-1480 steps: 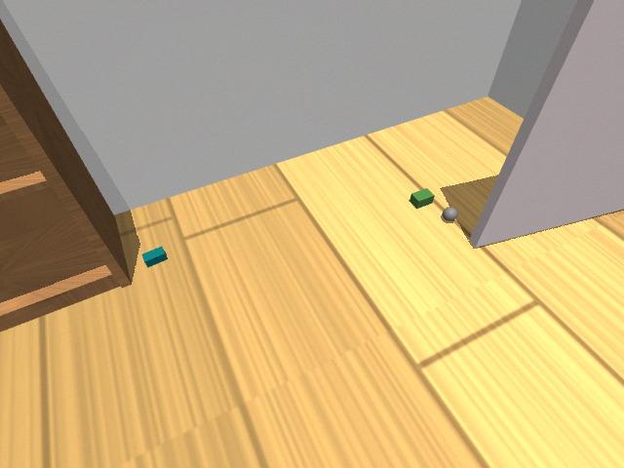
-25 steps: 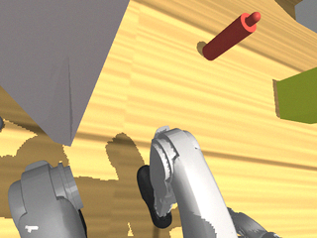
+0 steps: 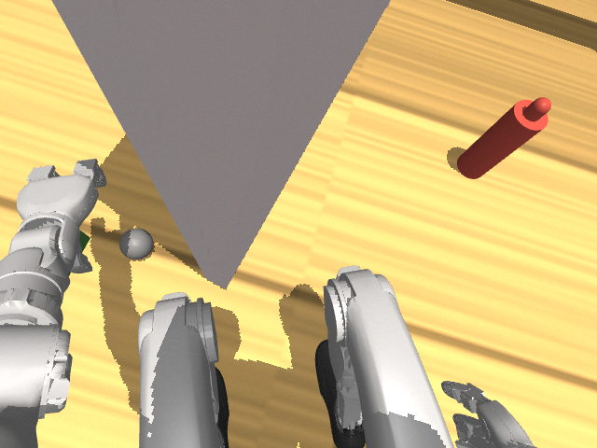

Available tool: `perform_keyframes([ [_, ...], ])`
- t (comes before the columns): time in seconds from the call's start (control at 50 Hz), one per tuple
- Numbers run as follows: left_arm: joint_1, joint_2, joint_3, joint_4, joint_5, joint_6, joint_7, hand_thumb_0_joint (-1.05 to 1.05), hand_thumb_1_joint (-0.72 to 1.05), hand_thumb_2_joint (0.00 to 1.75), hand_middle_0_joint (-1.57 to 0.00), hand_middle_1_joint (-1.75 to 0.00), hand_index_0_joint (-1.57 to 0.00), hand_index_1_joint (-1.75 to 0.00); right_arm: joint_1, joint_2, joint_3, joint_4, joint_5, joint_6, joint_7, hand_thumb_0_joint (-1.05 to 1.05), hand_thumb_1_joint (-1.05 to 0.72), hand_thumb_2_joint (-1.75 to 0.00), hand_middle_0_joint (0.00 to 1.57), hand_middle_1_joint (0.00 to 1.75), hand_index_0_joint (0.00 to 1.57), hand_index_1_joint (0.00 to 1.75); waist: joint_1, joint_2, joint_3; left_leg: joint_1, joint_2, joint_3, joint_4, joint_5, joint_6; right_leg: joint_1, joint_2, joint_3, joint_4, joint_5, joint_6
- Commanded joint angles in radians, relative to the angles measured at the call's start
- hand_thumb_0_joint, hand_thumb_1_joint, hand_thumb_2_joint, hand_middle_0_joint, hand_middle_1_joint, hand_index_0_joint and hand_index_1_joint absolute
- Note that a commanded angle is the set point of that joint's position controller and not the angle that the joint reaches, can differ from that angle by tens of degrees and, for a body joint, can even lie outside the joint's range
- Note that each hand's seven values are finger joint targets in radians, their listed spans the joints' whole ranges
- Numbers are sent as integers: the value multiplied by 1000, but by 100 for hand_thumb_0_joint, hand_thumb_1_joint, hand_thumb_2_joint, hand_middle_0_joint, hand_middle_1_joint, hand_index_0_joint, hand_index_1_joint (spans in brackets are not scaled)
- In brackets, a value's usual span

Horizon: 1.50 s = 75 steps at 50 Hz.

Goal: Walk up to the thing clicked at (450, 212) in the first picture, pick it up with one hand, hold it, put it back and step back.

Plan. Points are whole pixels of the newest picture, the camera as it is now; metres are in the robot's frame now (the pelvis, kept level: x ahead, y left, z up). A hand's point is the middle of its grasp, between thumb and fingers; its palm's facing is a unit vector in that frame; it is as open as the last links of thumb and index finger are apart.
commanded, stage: withdraw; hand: left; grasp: from above
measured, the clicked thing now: (136, 243) +0.48 +0.26 -0.34
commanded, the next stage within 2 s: home in 0.16 s
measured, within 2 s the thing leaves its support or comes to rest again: neither
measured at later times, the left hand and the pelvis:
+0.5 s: hand (110, 226) +0.48 +0.27 -0.22, palm faces -0.32 -0.12 -0.94, open 13.0 cm; pelvis +0.02 +0.01 -0.04, yaw -1 degrees
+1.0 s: hand (59, 289) +0.33 +0.23 +0.01, palm faces -0.19 -0.79 -0.59, open 7.5 cm; pelvis +0.02 +0.00 +0.12, yaw +2 degrees
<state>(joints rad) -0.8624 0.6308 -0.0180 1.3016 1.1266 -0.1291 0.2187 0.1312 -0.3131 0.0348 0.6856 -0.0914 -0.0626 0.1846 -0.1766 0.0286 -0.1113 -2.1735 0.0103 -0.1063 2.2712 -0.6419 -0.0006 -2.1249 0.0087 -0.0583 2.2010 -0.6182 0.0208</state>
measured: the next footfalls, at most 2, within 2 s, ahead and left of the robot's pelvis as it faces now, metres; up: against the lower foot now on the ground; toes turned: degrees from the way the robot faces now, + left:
none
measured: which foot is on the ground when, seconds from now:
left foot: down 0.00-1.00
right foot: down 0.00-1.00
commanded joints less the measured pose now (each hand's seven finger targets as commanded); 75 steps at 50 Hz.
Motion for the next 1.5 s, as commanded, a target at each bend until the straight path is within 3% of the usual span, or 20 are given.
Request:
perform_keyframes([
  [0.0,-299,245,28,-136,16,-58,15,0,-55,103,-8,-101,-7,-102,143,-187,-60,-28,10,-3,-54,0,-90,-90,20,30,20,30,-26,57,-449,240,-38,82,-240,-79,39,301,40,-17,-284,-99,-65],
  [0.2,-423,234,22,20,131,-172,192,0,-54,101,-7,-102,-7,-102,189,-206,-40,32,-39,-15,-76,0,-90,-90,20,30,20,30,-76,199,-524,365,-34,67,-172,24,17,158,30,-74,-165,33,-69],
  [0.34,-440,330,154,-8,162,-139,360,0,-30,93,-25,-70,-22,-73,214,-237,-61,67,-84,-49,-48,0,-88,-89,20,30,20,30,-74,387,-651,518,-28,54,-175,94,-3,111,13,-122,-70,111,-54],
  [0.38,-397,353,193,-74,134,-98,386,0,-24,94,-25,-69,-23,-72,205,-238,-81,50,-79,-51,-36,0,-88,-89,20,30,20,30,-36,454,-766,592,-26,56,-195,130,-9,126,11,-114,-57,141,-64],
  [0.46,-374,306,197,-143,21,-14,363,0,-9,96,-25,-66,-23,-68,220,-228,-102,46,-72,-59,-5,0,-88,-89,20,30,20,30,-24,436,-834,599,-18,76,-194,170,-1,183,10,-93,-98,196,-71],
  [0.5,-272,293,220,-197,-60,28,320,0,3,100,-26,-66,-23,-68,249,-225,-119,41,-48,-50,-2,0,-88,-90,20,30,20,30,22,400,-911,598,-20,94,-213,220,11,298,17,-76,-160,240,-66],
  [0.56,-164,178,165,-185,-205,87,220,0,24,102,-26,-61,-24,-63,270,-205,-118,58,-18,-43,1,0,-89,-90,20,30,20,30,19,256,-826,511,-22,95,-250,198,29,380,25,-64,-227,231,-56],
  [0.6,-98,142,140,-331,-296,117,134,0,34,104,-26,-59,-24,-61,271,-200,-127,30,10,-34,-7,0,-89,-90,20,30,20,30,21,187,-825,499,-23,100,-283,188,40,469,32,-49,-286,231,-51],
  [0.64,75,82,126,-442,-399,144,51,0,49,111,-27,-60,-25,-62,245,-193,-132,-15,35,-24,-17,0,-89,-90,20,30,20,30,42,117,-804,497,-24,87,-340,187,43,550,31,-43,-330,238,-48],
  [0.66,171,9,75,-464,-449,157,5,0,57,112,-27,-59,-25,-60,229,-184,-129,-26,49,-22,-24,0,-89,-90,20,30,20,30,38,82,-750,491,-23,84,-362,182,47,564,31,-39,-356,243,-44],
  [0.68,230,0,68,-525,-486,164,-36,0,65,109,-26,-54,-24,-55,219,-182,-130,-44,59,-20,-33,0,-89,-90,20,30,20,30,36,27,-698,474,-19,75,-388,161,51,583,34,-35,-384,229,-43],
  [0.72,237,69,134,-722,-555,165,-86,0,80,107,-25,-47,-24,-48,190,-168,-130,-75,76,-14,-55,0,-90,-90,20,30,20,30,63,8,-726,482,-15,77,-410,166,57,660,29,-15,-425,246,-37],
  [0.76,292,1,108,-826,-621,165,-121,0,89,106,-24,-44,-23,-44,155,-146,-125,-100,86,-16,-74,0,-90,-90,20,30,20,30,65,-19,-707,516,-13,68,-440,166,55,683,25,-6,-456,242,-36],
  [0.8,354,-43,106,-872,-668,157,-130,0,90,91,-20,-31,-20,-30,127,-126,-124,-111,96,-23,-97,0,-90,-90,20,30,20,30,68,-4,-612,553,-8,60,-493,130,48,657,20,5,-501,193,-42],
  [0.84,325,-8,144,-988,-697,142,-127,0,90,90,-20,-30,-20,-30,105,-127,-127,-129,100,-27,-119,0,-90,-90,20,30,20,30,88,82,-623,647,-4,47,-549,107,35,646,12,13,-527,156,-53],
  [0.92,451,-65,145,-1065,-751,167,-119,0,90,90,-20,-30,-20,-30,52,-117,-121,-174,108,-32,-150,0,-90,-90,20,30,20,30,111,151,-575,777,3,27,-688,-3,23,650,8,16,-603,57,-57],
  [1.06,664,-167,85,-1258,-981,307,-136,0,90,90,-20,-30,-20,-30,-14,-103,-102,-241,126,-53,-213,0,-90,-90,20,30,20,30,93,120,-512,967,3,6,-881,-101,24,802,11,21,-801,-19,-43],
  [1.12,739,-173,98,-1308,-1040,359,-132,0,90,90,-20,-30,-20,-30,-19,-90,-89,-257,133,-65,-237,0,-90,-90,20,30,20,30,98,104,-484,1046,5,-1,-940,-80,21,868,11,24,-864,-4,-41],
  [1.28,962,-252,122,-1384,-1151,466,-116,0,90,90,-20,-30,-20,-30,40,-41,-44,-274,142,-94,-303,0,-90,-90,20,30,20,30,99,76,-383,1234,0,12,-1112,131,16,1130,9,24,-1062,153,-42],
  [1.48,1243,-306,125,-1531,-1196,528,-134,0,90,90,-20,-30,-20,-30,120,-13,-35,-307,126,-149,-364,0,-90,-90,20,30,20,30,114,52,-267,1465,-8,46,-1307,334,13,1422,16,9,-1297,322,-31],
])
